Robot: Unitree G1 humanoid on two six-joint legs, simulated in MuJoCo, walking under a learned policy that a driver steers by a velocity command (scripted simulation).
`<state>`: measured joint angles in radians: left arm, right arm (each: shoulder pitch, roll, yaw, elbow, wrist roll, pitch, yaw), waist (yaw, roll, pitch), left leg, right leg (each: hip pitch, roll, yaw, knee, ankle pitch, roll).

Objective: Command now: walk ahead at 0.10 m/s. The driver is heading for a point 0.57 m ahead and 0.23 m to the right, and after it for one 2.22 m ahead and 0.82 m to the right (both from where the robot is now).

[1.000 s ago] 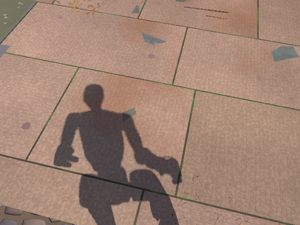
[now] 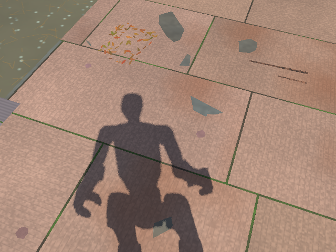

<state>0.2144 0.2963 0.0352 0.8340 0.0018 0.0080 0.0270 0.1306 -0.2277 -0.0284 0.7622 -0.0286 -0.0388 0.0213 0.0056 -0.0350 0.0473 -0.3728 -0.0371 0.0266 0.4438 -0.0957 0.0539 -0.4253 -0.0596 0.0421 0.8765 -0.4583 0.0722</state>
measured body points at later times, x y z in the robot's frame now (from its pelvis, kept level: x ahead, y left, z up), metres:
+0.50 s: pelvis +0.07 -0.02 +0.00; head +0.08 -0.02 +0.45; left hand +0.14 +0.23 -0.14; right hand +0.16 -0.28 -0.13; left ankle +0.08 +0.09 -0.73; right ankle +0.05 -0.15 -0.73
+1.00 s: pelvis +0.15 -0.01 +0.00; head +0.16 +0.00 +0.45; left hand +0.20 +0.25 -0.15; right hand +0.15 -0.27 -0.15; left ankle +0.08 +0.09 -0.73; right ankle +0.08 -0.14 -0.66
